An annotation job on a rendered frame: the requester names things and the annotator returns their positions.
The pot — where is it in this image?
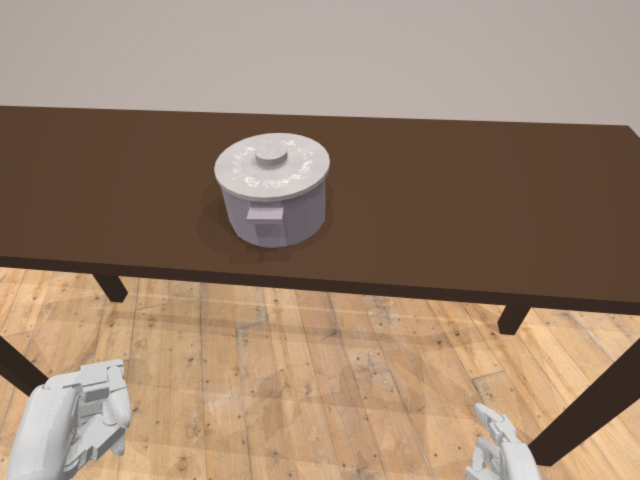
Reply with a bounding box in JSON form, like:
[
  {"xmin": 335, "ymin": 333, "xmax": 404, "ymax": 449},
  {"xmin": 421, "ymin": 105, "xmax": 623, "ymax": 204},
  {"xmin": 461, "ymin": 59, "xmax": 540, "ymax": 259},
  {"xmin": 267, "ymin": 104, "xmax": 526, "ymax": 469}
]
[{"xmin": 221, "ymin": 179, "xmax": 326, "ymax": 248}]

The lid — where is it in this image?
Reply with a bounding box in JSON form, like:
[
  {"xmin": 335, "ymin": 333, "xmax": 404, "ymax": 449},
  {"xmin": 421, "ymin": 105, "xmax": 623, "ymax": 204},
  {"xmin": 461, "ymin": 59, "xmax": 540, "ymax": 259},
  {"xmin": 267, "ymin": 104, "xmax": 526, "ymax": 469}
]
[{"xmin": 214, "ymin": 133, "xmax": 330, "ymax": 202}]

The robot right hand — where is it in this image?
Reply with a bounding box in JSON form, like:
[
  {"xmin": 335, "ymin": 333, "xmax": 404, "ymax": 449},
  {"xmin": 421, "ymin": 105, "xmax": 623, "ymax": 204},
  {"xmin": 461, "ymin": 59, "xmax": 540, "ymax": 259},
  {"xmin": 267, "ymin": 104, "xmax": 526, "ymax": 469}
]
[{"xmin": 466, "ymin": 403, "xmax": 542, "ymax": 480}]

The knob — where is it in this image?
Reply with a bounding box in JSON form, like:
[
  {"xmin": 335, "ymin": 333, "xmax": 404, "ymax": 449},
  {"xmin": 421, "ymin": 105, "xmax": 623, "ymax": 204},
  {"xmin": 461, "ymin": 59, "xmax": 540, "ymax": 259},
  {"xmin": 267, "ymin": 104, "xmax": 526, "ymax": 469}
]
[{"xmin": 255, "ymin": 142, "xmax": 288, "ymax": 166}]

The table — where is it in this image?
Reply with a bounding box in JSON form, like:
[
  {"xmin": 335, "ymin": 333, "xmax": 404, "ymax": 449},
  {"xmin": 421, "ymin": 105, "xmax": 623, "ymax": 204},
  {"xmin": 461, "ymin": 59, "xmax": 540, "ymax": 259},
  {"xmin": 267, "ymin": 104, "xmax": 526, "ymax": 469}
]
[{"xmin": 0, "ymin": 106, "xmax": 640, "ymax": 467}]

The robot left hand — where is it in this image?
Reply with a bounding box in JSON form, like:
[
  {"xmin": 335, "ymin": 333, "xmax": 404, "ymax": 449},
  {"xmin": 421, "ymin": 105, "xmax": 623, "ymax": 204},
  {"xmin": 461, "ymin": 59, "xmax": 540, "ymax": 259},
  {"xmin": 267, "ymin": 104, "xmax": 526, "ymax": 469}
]
[{"xmin": 6, "ymin": 359, "xmax": 131, "ymax": 480}]

